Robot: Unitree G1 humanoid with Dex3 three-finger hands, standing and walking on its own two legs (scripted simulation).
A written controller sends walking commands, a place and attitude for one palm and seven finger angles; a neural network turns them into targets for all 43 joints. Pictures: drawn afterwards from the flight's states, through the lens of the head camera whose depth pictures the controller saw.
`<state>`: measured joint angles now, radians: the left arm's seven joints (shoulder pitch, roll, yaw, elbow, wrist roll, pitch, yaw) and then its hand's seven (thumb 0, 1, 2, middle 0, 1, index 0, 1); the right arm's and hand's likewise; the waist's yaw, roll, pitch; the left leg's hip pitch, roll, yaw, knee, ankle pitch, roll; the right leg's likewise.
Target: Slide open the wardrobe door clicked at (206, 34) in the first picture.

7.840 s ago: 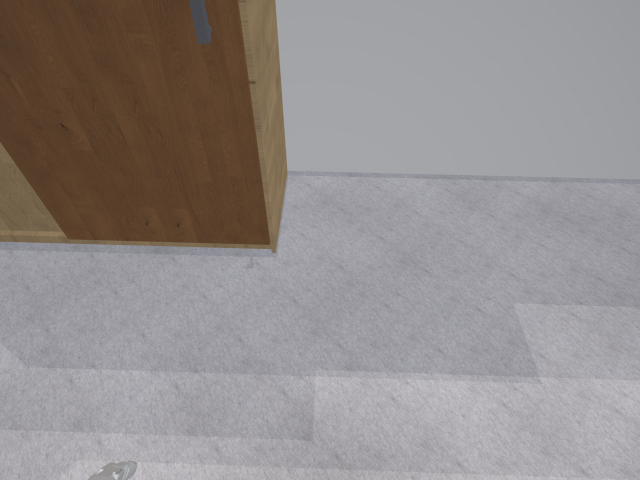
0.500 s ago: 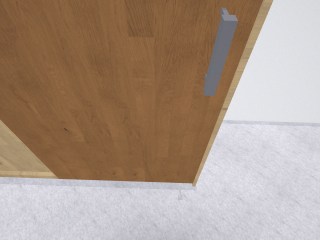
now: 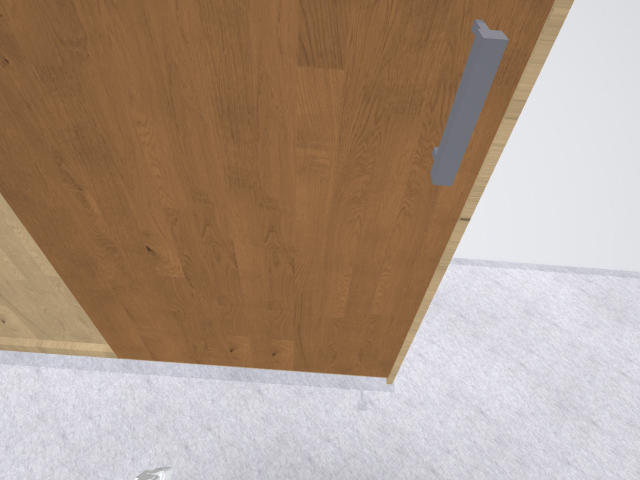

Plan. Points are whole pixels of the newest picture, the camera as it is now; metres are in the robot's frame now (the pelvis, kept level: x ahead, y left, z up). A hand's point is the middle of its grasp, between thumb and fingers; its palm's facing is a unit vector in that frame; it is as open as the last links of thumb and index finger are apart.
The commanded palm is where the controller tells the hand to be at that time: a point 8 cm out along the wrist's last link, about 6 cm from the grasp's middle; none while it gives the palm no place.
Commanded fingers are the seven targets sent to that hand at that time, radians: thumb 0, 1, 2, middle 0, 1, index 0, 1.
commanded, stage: come to a stop and stand still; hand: right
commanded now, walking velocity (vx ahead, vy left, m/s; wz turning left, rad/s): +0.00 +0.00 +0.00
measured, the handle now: (459, 108) +0.53 -0.14 +0.23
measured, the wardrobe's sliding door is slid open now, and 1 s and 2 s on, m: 0.00 0.00 0.00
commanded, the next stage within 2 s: look again from close up in 1.90 s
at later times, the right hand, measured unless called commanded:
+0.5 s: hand out of the picture +0.00 -0.17 -0.15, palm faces +0.04 +0.97 -0.22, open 7.4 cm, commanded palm none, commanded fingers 0.00 -0.90 -0.90 0.20 0.30 0.20 0.30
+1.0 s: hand out of the picture +0.01 -0.22 -0.14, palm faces +0.03 +0.96 -0.27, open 7.4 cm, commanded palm none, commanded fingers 0.00 -0.90 -0.90 0.20 0.30 0.20 0.30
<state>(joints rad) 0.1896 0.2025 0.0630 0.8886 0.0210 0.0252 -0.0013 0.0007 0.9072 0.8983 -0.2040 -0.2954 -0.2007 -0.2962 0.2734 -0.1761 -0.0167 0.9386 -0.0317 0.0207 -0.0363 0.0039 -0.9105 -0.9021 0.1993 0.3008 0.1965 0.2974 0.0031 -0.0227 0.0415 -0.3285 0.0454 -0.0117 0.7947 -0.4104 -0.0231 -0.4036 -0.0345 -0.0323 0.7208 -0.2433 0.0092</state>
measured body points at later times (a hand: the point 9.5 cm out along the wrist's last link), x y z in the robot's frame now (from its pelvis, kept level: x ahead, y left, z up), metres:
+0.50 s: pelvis -0.03 +0.02 +0.01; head -0.04 +0.02 +0.46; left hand -0.06 +0.24 -0.14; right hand +0.00 -0.22 -0.13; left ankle +0.01 +0.13 -0.71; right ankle +0.06 -0.13 -0.70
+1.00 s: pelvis -0.01 +0.00 +0.02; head -0.01 +0.00 +0.47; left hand +0.06 +0.27 -0.11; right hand +0.01 -0.27 -0.12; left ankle +0.01 +0.13 -0.71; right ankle +0.06 -0.13 -0.71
